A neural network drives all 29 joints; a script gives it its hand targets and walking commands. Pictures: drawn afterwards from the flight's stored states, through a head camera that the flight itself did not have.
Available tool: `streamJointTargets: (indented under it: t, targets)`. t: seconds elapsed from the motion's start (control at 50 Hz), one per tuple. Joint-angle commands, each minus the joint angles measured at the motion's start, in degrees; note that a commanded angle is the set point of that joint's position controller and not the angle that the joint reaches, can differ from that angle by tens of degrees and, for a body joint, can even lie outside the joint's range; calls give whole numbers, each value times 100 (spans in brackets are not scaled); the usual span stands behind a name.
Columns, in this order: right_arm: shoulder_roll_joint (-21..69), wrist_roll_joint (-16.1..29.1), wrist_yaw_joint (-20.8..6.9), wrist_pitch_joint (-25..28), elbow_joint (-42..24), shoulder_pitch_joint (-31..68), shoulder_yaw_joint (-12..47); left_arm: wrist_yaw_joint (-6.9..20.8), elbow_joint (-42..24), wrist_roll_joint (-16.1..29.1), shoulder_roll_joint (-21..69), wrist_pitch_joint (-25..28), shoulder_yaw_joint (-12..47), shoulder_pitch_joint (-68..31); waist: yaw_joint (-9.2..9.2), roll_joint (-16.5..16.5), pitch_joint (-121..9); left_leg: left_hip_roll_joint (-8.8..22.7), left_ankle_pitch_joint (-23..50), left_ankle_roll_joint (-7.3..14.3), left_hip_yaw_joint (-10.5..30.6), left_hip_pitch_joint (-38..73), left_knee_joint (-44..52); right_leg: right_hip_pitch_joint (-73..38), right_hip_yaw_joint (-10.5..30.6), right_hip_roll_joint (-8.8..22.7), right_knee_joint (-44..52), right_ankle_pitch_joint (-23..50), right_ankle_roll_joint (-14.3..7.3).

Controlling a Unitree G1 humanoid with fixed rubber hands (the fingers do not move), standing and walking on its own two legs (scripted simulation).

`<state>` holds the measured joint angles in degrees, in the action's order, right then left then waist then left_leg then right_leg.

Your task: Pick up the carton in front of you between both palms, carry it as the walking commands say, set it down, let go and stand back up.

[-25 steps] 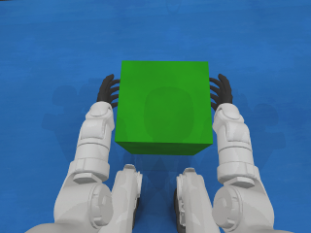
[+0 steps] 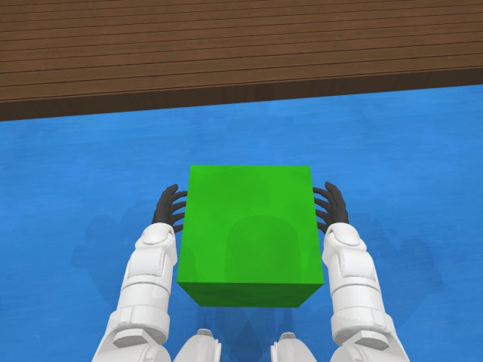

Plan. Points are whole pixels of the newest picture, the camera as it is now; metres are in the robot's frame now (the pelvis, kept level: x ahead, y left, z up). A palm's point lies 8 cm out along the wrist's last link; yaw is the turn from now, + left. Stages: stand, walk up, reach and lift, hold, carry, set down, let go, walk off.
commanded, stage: reach and lift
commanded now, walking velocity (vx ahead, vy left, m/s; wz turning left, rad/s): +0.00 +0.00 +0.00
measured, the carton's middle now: (249, 243) +0.35 +0.00 -0.08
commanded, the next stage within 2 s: hold in 1.38 s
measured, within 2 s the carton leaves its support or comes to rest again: neither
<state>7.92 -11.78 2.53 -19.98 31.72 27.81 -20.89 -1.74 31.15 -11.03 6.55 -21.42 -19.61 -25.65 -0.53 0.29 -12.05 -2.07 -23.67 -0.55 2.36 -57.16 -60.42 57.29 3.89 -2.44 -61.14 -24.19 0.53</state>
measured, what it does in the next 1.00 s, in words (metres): rises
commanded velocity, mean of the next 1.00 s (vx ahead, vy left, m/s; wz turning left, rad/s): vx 0.00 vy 0.00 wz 0.00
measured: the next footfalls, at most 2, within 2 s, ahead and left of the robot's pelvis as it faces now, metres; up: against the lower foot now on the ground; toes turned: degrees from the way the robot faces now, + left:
none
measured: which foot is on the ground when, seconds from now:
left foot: down 0.00-1.00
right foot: down 0.00-1.00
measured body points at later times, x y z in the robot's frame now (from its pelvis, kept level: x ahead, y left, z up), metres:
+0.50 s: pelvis +0.03 +0.00 +0.08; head -0.02 +0.00 +0.53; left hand +0.32 +0.16 +0.10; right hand +0.34 -0.15 +0.11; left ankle +0.05 +0.12 -0.66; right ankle +0.04 -0.12 -0.66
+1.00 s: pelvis +0.02 +0.00 +0.08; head -0.01 -0.01 +0.53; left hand +0.33 +0.15 +0.11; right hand +0.34 -0.15 +0.12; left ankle +0.05 +0.12 -0.66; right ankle +0.04 -0.12 -0.66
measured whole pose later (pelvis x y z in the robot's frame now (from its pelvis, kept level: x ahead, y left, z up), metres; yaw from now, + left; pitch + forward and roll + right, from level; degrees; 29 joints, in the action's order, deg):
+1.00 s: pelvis +0.02 +0.00 +0.08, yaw +0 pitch -5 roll +0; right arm 10.0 -18.9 -1.3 -34.6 23.6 22.4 -20.6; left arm 1.5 23.0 -18.3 10.3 -36.3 -19.6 -20.5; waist -0.6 0.7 1.2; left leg -1.3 -11.5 -0.3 3.3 -8.3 -25.1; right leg 8.4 4.1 -1.3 -25.9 -12.2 0.2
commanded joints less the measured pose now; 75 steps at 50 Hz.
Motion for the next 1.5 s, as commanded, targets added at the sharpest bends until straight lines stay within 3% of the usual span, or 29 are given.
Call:
streamJointTargets:
  t: [0.0,0.04,0.06,0.08,0.12,0.14,0.18,0.24,0.28,0.3,0.4,0.46,0.54,0.64,0.68,0.7,0.72,0.84,0.86,0.88,0.9,0.94,1.0,1.16,1.2,1.26,1.34,1.42,1.48]
  targets:
    - [6107,703,-1491,-349,140,2398,3527,1421,128,711,6184,-235,3324,-2688,15,69,-2086,-539,1500,87,190,2877,1790,-2642,98,-479,1837,1437,-89]
    - [6235,746,-1563,-482,286,1809,3558,1428,-175,777,6067,-304,3563,-2483,81,55,-1911,-453,1726,66,287,3409,2070,-3042,109,-423,2099,1733,-107]
    - [6237,803,-1569,-509,191,1887,3647,1433,-231,735,6044,-313,3461,-2325,-196,-80,-1709,-459,1832,86,272,3474,2173,-3202,138,-401,2249,1765,-100]
    - [6239,748,-1556,-508,56,1816,3696,1437,-414,786,5955,-297,3621,-2402,117,-113,-1770,-453,2232,69,248,3751,2257,-3281,149,-433,2357,2111,-53]
    - [6111,853,-1556,-581,-6,1708,3693,1430,-503,654,5928,-378,3569,-2123,-238,112,-1596,-453,2355,87,253,3707,2449,-3837,245,-315,2586,2441,-58]
    - [6048,716,-1547,-641,20,1524,3593,1418,-392,611,5785,-425,3551,-2093,73,-126,-1374,-394,2515,98,237,4026,2604,-3736,166,-387,2727,2519,11]
    - [6038,844,-1540,-720,-212,1731,3724,1433,-760,775,5881,-509,3663,-2230,-103,-11,-1309,-422,2455,64,199,4245,2807,-4238,254,-311,2997,2566,-36]
    - [6034,943,-1518,-918,-638,1339,3922,1459,-1099,932,5938,-698,3916,-1892,50,-69,-1163,-369,2853,69,267,4852,3113,-4610,180,-358,3289,2804,29]
    - [5929,945,-1541,-1081,-875,1345,4058,1494,-1176,1040,5941,-873,3965,-1879,167,-73,-1104,-354,2768,20,228,5147,3283,-4796,137,-330,3454,2784,25]
    - [5986,957,-1536,-1192,-643,1170,3930,1503,-1104,957,5785,-971,3863,-1802,30,-51,-946,-355,2682,28,241,5127,3369,-4915,186,-283,3572,2788,14]
    - [5631,637,-1637,-1429,-627,1336,3463,1507,-992,715,5599,-1259,3495,-1903,35,-104,169,-251,1553,65,269,4972,3849,-4863,72,-277,3831,1737,-68]
    - [5419,512,-1662,-1456,-351,1583,3013,1563,-612,608,5634,-1314,3127,-2135,235,78,606,-225,1039,90,202,4948,3862,-4654,64,-197,3979,1079,-155]
    - [5749,566,-1738,-1351,-237,2343,2920,1631,-549,571,5661,-1197,2955,-2958,90,83,582,-191,558,110,149,4721,3835,-4762,36,-156,3896,728,-167]
    - [5866,584,-1809,-1267,-266,2631,3025,1573,-828,657,5764,-1052,3107,-3327,-19,-70,-132,-151,859,155,227,4837,3843,-5017,43,-241,3721,1125,-87]
    - [5884,791,-1795,-1248,-473,2774,3282,1554,-856,731,5976,-1101,3314,-3261,-2,195,-553,-210,1402,117,204,5147,3771,-5199,78,-189,3765,1563,-106]
    - [5893,810,-1800,-1253,-671,2930,3322,1575,-884,651,5827,-1122,3168,-3342,-167,55,-410,-193,1231,151,103,5193,3771,-4994,71,-210,3789,1261,-40]
    - [5858,640,-1793,-1326,-371,2664,3259,1599,-709,573,5849,-1192,3110,-3278,28,35,-392,-230,1195,78,129,5132,3797,-5117,87,-214,3853,1315,-83]
    - [5597,471,-1809,-1436,-225,2472,2979,1622,-531,404,5729,-1305,2836,-2835,-94,-41,-81,-258,1001,116,143,5136,3923,-5123,32,-174,4006,1063,-92]
    - [5662,388,-1788,-1492,-214,2334,2947,1635,-576,458,5642,-1307,2860,-2947,67,-101,-34,-197,1012,142,150,5286,4044,-4918,23,-216,4046,1129,-60]
    - [5654,537,-1799,-1419,-397,2439,3057,1634,-701,544,5638,-1295,3006,-2865,-92,-123,-198,-238,1263,124,138,5184,3996,-5105,-15,-239,4018,1330,-54]
    - [5627,517,-1786,-1427,-576,2272,3125,1626,-857,618,5820,-1291,3171,-2832,114,128,-324,-266,1407,76,120,5324,4010,-5267,59,-205,4012,1602,-71]
    - [5758,694,-1761,-1452,-676,2173,3266,1624,-955,653,5619,-1308,3279,-2620,-12,-73,-339,-229,1762,131,182,5468,4006,-5180,36,-231,4044,1809,-20]
    - [5655,656,-1726,-1581,-829,1662,3367,1599,-1103,734,5528,-1403,3285,-2324,145,-112,-232,-257,1942,59,120,5537,4054,-5322,21,-243,4087,2200,11]
    - [5574,825,-1637,-1725,-1274,1308,3553,1584,-1427,819,5438,-1491,3401,-1811,-36,-257,-120,-285,2432,96,195,5426,4143,-5731,15,-257,4189,2600,46]
    - [5545,897,-1630,-1739,-1407,1275,3731,1551,-1610,818,5522,-1532,3486,-1737,-94,-53,-231,-325,2585,64,160,5699,4088,-5791,41,-230,4206,2752,67]
    - [5525,941,-1627,-1780,-1674,995,3840,1494,-2012,944,5528,-1579,3678,-1538,-27,-79,-396,-335,3101,17,223,5865,4132,-5893,88,-226,4250,3299,66]
    - [5310,914,-1579,-1814,-1841,1152,3734,1465,-1927,972,5542,-1674,3676,-1549,85,-85,-340,-313,3114,-32,281,5873,4084,-5940,113,-258,4256,3067,0]
    - [5414,1187,-1537,-1972,-2357,798,4137,1416,-2719,1223,5515,-1834,4214,-1368,77,83,-492,-289,3452,-35,304,6237,4114,-5914,126,-236,4259,3423,47]
    - [5219,1053,-1522,-2234,-2234,659,3913,1397,-2837,1090,5222,-2062,4039,-1326,126,36,99,-224,2611,-32,294,5912,4262,-5788,123,-203,4437,2612,-29]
